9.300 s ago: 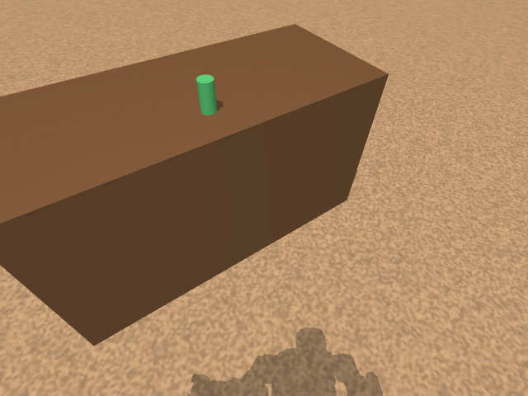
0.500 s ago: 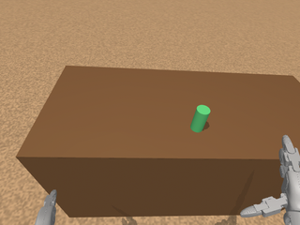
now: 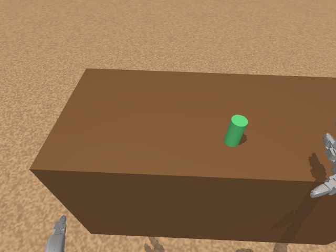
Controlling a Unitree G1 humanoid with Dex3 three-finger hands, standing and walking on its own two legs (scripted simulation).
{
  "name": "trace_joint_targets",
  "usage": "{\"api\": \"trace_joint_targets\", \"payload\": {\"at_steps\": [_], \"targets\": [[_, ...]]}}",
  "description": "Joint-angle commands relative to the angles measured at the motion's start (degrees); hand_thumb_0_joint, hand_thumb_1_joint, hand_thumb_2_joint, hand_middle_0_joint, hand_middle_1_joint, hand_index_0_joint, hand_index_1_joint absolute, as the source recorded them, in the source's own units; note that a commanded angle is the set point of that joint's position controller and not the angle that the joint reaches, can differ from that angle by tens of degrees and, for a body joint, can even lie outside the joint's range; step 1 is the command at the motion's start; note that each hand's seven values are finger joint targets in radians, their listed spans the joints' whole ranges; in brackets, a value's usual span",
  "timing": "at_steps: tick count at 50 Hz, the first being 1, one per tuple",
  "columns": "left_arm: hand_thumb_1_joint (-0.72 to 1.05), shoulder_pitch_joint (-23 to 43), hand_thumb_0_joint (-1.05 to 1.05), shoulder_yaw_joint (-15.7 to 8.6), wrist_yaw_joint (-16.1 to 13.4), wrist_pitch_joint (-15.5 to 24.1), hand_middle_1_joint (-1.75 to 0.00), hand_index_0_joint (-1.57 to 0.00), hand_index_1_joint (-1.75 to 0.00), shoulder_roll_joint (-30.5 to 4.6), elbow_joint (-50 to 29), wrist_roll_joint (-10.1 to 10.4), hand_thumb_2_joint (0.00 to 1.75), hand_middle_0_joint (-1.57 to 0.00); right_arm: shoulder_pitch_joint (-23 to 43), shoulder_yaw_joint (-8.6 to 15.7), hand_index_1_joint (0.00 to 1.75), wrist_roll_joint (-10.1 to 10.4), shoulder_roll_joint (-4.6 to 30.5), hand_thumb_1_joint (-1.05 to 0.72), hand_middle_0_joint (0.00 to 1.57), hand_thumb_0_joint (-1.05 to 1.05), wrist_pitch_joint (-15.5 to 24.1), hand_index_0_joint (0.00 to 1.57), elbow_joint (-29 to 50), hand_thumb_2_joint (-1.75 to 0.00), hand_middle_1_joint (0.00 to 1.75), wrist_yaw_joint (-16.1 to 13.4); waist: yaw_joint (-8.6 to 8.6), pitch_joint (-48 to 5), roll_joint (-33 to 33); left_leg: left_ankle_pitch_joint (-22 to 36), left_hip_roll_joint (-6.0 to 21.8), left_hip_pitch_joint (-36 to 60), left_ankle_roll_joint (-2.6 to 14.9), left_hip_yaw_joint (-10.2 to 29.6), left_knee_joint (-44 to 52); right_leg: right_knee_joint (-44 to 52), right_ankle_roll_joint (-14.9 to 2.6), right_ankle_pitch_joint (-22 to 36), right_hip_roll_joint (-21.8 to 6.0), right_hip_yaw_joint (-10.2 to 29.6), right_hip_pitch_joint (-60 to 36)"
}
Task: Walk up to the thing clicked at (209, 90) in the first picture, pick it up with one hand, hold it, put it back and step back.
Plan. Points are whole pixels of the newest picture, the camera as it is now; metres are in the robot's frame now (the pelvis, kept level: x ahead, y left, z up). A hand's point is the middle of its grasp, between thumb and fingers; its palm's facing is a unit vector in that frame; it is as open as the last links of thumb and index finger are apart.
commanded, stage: go down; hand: right
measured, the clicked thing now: (235, 131) +0.48 -0.21 -0.02
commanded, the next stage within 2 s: none
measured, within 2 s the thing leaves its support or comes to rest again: neither
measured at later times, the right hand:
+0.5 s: hand (328, 148) +0.32 -0.36 +0.10, palm faces +0.17 +0.98 -0.01, open 17.5 cm
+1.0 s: hand (328, 134) +0.36 -0.38 +0.11, palm faces +0.17 +0.99 +0.01, open 17.5 cm
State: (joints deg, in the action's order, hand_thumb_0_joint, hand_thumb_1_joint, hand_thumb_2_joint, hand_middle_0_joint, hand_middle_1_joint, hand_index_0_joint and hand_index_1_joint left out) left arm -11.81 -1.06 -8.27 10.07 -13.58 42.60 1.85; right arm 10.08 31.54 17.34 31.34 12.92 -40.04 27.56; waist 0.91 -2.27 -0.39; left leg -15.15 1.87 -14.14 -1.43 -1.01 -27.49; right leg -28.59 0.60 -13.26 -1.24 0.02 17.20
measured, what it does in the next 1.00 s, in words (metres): stands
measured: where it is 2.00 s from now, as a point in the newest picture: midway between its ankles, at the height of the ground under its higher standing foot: outside the picture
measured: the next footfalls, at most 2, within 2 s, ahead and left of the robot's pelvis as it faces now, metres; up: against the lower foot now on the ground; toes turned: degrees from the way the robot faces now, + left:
none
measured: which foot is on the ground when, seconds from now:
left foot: down 0.00-1.00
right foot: down 0.00-1.00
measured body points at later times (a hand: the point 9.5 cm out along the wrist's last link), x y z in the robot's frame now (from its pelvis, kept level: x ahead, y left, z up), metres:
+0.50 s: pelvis +0.01 +0.00 -0.01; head +0.04 -0.02 +0.44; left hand +0.16 +0.26 -0.09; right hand +0.31 -0.41 +0.11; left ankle -0.01 +0.14 -0.74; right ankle +0.02 -0.13 -0.74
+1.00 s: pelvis +0.01 +0.00 -0.02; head +0.05 -0.03 +0.43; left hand +0.16 +0.26 -0.09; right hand +0.35 -0.43 +0.11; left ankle -0.01 +0.14 -0.74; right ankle +0.02 -0.13 -0.74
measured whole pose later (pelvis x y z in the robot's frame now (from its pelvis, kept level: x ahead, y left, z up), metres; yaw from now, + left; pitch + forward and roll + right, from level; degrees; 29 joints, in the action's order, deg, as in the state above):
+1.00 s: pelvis +0.01 +0.00 -0.02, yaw +0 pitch +10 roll +2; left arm -10.6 2.8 -10.8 12.7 -14.7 39.5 0.1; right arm 29.0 36.5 15.0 45.8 13.0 -60.8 36.6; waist 4.2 -5.9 -1.3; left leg -19.5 0.7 -27.7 -1.4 -2.2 -37.1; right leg -41.2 0.6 -18.9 -2.3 1.7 32.6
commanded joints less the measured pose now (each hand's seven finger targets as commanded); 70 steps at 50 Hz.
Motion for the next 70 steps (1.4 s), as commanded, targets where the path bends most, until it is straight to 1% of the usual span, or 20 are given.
{"api": "trace_joint_targets", "payload": {"at_steps": [1,6,10,14,18,22,25,27,33,34,37,40,42,46,49,52,59,63,65,70], "targets": [[-0.55,10.1,0.00,-1.7,-0.9,3.3,-0.05,-0.06,-0.05,-7.7,-5.0,-0.4,0.04,-0.05,18.0,3.8,0.06,2.6,19.0,0.60,0.02,0.00,4.2,0.03,11.8,-0.06,0.06,2.5,-1.35,-11.4,8.9,9.8,-2.2,-2.1,2.41,-1.4,0.9,1.9,-0.92,10.3,0.4,1.4,-5.0],[-0.56,10.2,0.00,-2.0,-2.5,4.3,-0.06,-0.05,-0.06,-10.7,-9.2,-0.7,0.05,-0.06,19.8,5.0,0.05,3.5,21.6,0.52,0.04,0.00,4.9,0.04,13.8,-0.06,0.05,3.9,-1.20,-21.7,7.8,14.3,-2.9,-0.5,2.01,-1.9,-0.5,-0.8,-0.83,19.5,-0.1,2.3,-11.2],[-0.56,3.8,0.00,-2.3,-3.2,3.5,-0.05,-0.05,-0.06,-10.9,-9.5,-0.4,0.05,-0.06,20.0,7.0,0.05,3.1,23.5,0.49,0.05,0.00,3.8,0.05,9.3,-0.05,0.05,3.3,-0.71,-16.3,5.9,13.3,-2.6,-0.2,1.70,-2.1,0.5,0.1,-1.24,15.9,0.7,1.9,-7.4],[-0.55,-1.7,0.00,-2.3,-2.9,3.5,-0.05,-0.05,-0.05,-9.4,-7.6,-0.2,0.04,-0.05,22.5,6.2,0.05,1.9,25.1,0.51,0.05,0.00,3.2,0.05,8.3,-0.05,0.05,3.8,0.82,-9.7,8.5,10.9,-2.6,-3.1,1.93,-2.2,1.1,1.1,-0.98,11.4,0.4,1.4,-4.7],[-0.55,1.4,0.00,0.2,-2.1,3.9,-0.05,-0.05,-0.05,-5.7,-5.0,-0.2,0.05,-0.05,22.7,3.7,0.05,1.8,22.8,0.52,0.05,0.00,1.9,0.05,4.0,-0.05,0.05,5.5,1.15,-7.3,9.9,10.5,-2.1,-5.6,1.88,-1.3,0.4,0.1,-1.40,9.4,0.8,1.0,-1.5],[-0.55,7.3,0.00,-2.9,-3.1,5.4,-0.05,-0.05,-0.05,-11.5,-8.4,-0.8,0.05,-0.05,30.0,6.5,0.05,2.4,28.4,0.55,0.04,0.00,2.8,0.04,5.0,-0.05,0.05,7.3,2.08,-15.6,8.6,12.2,-2.0,-6.3,1.62,-1.1,-1.7,-2.6,-1.59,11.2,0.3,1.9,-4.5],[-0.55,8.1,0.00,-0.6,-3.6,5.7,-0.06,-0.05,-0.06,-10.9,-11.2,-0.7,0.05,-0.05,32.0,7.0,0.05,2.8,29.3,0.53,0.04,0.00,3.5,0.04,2.8,-0.05,0.05,7.8,1.33,-21.5,7.2,13.1,-2.4,-5.1,1.52,-1.5,-2.9,-3.9,-1.54,14.3,0.1,2.6,-6.6],[-0.55,7.0,0.00,-0.2,-4.0,5.6,-0.06,-0.05,-0.06,-10.9,-13.8,-0.5,0.06,-0.05,30.4,8.0,0.05,2.7,30.1,0.51,0.05,0.00,3.5,0.05,-2.5,-0.05,0.05,7.9,1.59,-21.3,3.1,14.4,-2.3,-4.2,1.10,-1.7,-3.0,-4.6,-1.95,15.2,0.4,2.7,-5.2],[-0.55,0.5,0.00,-0.9,-3.6,4.3,-0.05,-0.05,-0.05,-10.4,-8.4,-1.1,0.05,-0.05,28.1,8.3,0.05,0.1,34.0,0.54,0.05,0.00,2.1,0.05,-8.8,-0.04,0.05,7.8,0.88,-14.1,7.3,10.9,-1.7,-6.8,1.50,-0.6,-2.5,-4.0,-1.92,8.9,1.4,1.4,1.2],[-0.55,1.0,0.00,-1.8,-3.5,4.3,-0.05,-0.05,-0.05,-11.4,-8.9,-1.1,0.05,-0.05,29.7,9.0,0.05,0.1,35.5,0.57,0.04,0.00,2.2,0.04,-7.5,-0.05,0.05,7.7,1.03,-14.6,7.6,10.2,-2.0,-7.4,1.77,-0.9,-2.8,-4.0,-1.78,8.3,1.1,1.6,1.6],[-0.55,4.2,0.00,1.6,-2.8,4.7,-0.05,-0.05,-0.06,-8.0,-10.6,-1.0,0.06,-0.05,32.8,8.5,0.05,0.0,35.6,0.60,0.04,0.00,2.8,0.04,-7.0,-0.05,0.05,8.0,1.00,-15.6,8.4,10.1,-2.3,-8.1,1.98,-0.8,-3.7,-5.2,-1.62,8.7,0.8,1.8,2.0],[-0.56,6.0,0.00,-1.1,-3.4,5.4,-0.05,-0.05,-0.06,-11.6,-13.7,-1.1,0.06,-0.05,36.4,8.8,0.05,0.3,36.6,0.56,0.04,0.00,3.9,0.05,-6.4,-0.05,0.05,8.2,2.84,-21.1,7.3,13.0,-2.3,-8.2,1.68,-0.6,-5.1,-7.1,-1.70,12.3,0.5,2.0,-1.1],[-0.57,6.2,0.00,1.0,-3.4,5.5,-0.05,-0.05,-0.06,-10.4,-13.3,-1.1,0.07,-0.05,37.0,7.9,0.05,0.2,36.4,0.53,0.05,0.00,4.2,0.05,-6.1,-0.05,0.05,8.7,2.37,-21.8,9.6,12.8,-2.4,-8.9,1.82,-0.6,-5.5,-7.7,-1.74,13.2,0.6,2.0,-1.5],[-0.56,4.2,0.00,0.1,-3.8,5.5,-0.05,-0.05,-0.06,-11.1,-9.2,-1.3,0.07,-0.05,37.4,7.7,0.05,0.0,37.6,0.53,0.05,0.00,3.8,0.05,-8.4,-0.05,0.05,9.1,2.86,-20.5,10.9,10.7,-2.4,-11.7,1.95,-0.6,-6.2,-8.3,-1.67,10.8,0.5,2.1,0.1],[-0.56,2.0,0.00,-1.9,-3.9,5.4,-0.06,-0.05,-0.06,-13.8,-11.7,-1.4,0.06,-0.05,38.0,8.6,0.05,-0.5,39.8,0.49,0.06,0.00,3.1,0.05,-7.5,-0.05,0.05,8.9,3.39,-22.2,10.3,11.1,-2.9,-11.8,1.94,-1.2,-6.4,-8.8,-1.38,13.4,0.1,2.4,-1.4],[-0.56,1.3,0.00,-0.9,-3.4,5.1,-0.05,-0.05,-0.06,-12.3,-13.5,-1.3,0.06,-0.05,38.1,8.7,0.05,-0.2,38.5,0.49,0.06,0.00,2.6,0.05,-9.1,-0.05,0.05,8.6,3.33,-21.5,10.0,11.3,-3.3,-12.5,1.97,-1.8,-6.9,-9.5,-0.92,17.2,-0.4,2.9,-1.6],[-0.55,2.1,0.00,1.4,-2.4,5.1,-0.05,-0.05,-0.06,-9.0,-14.6,-1.2,0.06,-0.05,39.3,7.1,0.05,-1.6,37.3,0.52,0.05,0.00,2.0,0.05,-9.7,-0.05,0.05,8.0,3.03,-18.1,10.6,8.8,-2.7,-13.1,2.15,-0.7,-7.1,-9.3,-1.58,8.3,0.2,1.9,3.8],[-0.56,3.4,0.00,-1.6,-2.9,5.5,-0.05,-0.05,-0.06,-13.7,-17.8,-1.4,0.07,-0.05,41.4,8.6,0.05,-1.7,40.5,0.54,0.05,0.00,2.0,0.05,-9.1,-0.05,0.05,8.2,3.54,-24.8,10.9,10.9,-3.0,-13.6,2.31,-1.1,-8.8,-11.2,-0.97,14.9,-0.4,2.8,-0.1],[-0.56,1.3,0.00,-0.6,-2.7,5.0,-0.05,-0.05,-0.06,-12.5,-16.0,-1.4,0.07,-0.05,42.3,8.6,0.05,-1.8,40.8,0.53,0.05,0.00,2.1,0.05,-9.6,-0.05,0.05,8.2,3.53,-24.8,11.7,11.6,-3.0,-14.3,2.28,-1.1,-9.1,-12.3,-0.86,17.5,-0.3,2.8,-0.6],[-0.55,0.5,0.00,0.3,-2.5,4.8,-0.05,-0.05,-0.06,-11.6,-17.0,-1.5,0.06,-0.05,43.5,9.2,0.05,-2.8,42.4,0.52,0.06,0.00,1.9,0.05,-10.0,-0.04,0.05,7.1,3.28,-23.2,11.9,8.6,-3.0,-14.3,2.48,-1.2,-8.8,-11.4,-1.06,11.1,-0.1,2.5,1.8]]}}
